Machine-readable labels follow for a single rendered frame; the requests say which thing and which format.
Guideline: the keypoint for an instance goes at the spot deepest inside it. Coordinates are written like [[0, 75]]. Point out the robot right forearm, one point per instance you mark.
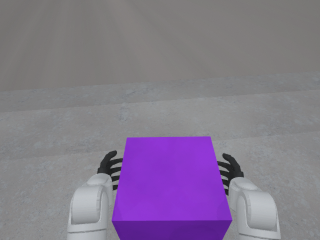
[[256, 211]]

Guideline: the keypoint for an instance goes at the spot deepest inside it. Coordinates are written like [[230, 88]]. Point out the robot left hand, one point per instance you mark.
[[107, 163]]

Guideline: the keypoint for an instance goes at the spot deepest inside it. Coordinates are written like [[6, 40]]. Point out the robot left forearm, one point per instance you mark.
[[89, 209]]

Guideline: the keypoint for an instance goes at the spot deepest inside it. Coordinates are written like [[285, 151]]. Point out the robot right hand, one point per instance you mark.
[[233, 168]]

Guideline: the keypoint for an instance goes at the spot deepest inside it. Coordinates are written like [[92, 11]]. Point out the carton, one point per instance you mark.
[[170, 188]]

